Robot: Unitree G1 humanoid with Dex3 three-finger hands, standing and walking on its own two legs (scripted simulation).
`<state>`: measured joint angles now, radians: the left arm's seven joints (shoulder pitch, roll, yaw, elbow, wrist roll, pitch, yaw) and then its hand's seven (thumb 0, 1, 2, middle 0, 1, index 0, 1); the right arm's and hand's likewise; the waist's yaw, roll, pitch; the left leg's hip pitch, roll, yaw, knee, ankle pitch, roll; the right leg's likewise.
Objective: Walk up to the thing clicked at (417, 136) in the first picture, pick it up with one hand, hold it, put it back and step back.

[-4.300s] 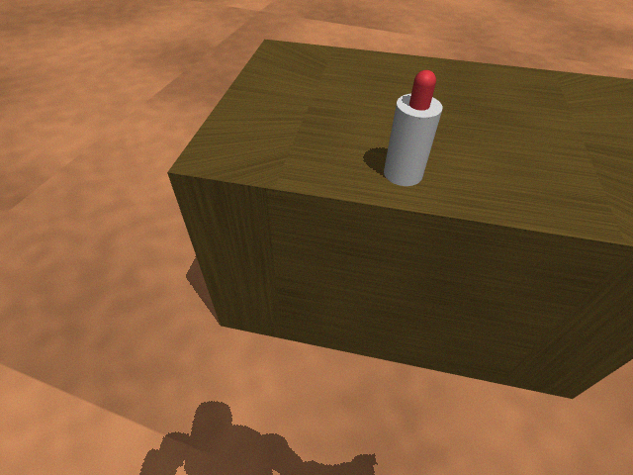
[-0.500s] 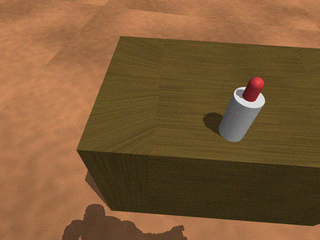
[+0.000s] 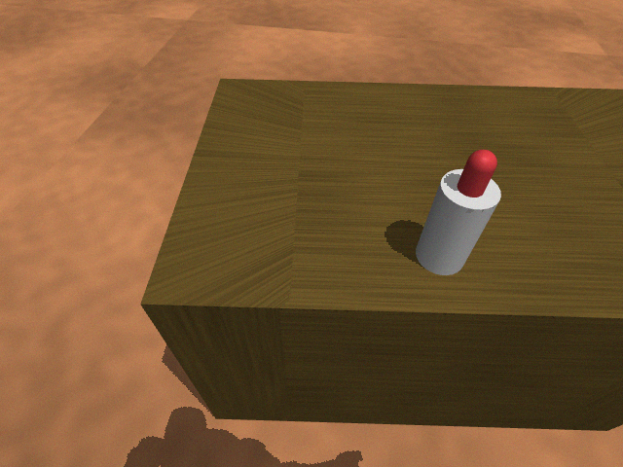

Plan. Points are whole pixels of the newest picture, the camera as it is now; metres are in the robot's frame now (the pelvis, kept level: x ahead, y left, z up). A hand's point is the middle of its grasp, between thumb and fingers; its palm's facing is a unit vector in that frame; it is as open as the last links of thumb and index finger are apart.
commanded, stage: stand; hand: right
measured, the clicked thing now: (459, 211) +0.48 -0.22 +0.04
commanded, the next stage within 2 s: rise first in 1.70 s
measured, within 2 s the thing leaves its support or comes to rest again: neither
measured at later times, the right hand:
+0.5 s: hand out of the picture +0.08 -0.25 -0.16, palm faces -0.03 +0.94 -0.33, open 7.4 cm
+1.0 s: hand out of the picture +0.09 -0.25 -0.16, palm faces -0.02 +0.94 -0.33, open 7.4 cm
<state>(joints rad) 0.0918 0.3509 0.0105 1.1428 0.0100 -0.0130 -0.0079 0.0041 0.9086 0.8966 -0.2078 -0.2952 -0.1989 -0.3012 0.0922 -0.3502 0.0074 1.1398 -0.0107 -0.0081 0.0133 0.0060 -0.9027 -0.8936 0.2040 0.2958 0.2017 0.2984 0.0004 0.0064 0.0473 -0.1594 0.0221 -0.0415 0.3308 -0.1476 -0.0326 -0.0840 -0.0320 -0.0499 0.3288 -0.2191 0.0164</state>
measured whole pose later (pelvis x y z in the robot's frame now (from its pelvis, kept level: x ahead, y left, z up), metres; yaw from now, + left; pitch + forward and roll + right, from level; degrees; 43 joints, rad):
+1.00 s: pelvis +0.01 +0.00 +0.00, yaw -1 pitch -1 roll +0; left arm 0.11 0.35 0.01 1.13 0.01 -0.01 0.00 0.00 0.91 0.90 -0.21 -0.30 -0.20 -0.30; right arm 0.09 -0.35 0.01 1.13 -0.01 -0.01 0.01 0.01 -0.90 -0.89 0.20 0.30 0.20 0.30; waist 0.00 0.00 0.04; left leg -0.14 0.03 -0.03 0.32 -0.16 -0.04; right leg -0.06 -0.03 -0.04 0.32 -0.23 0.01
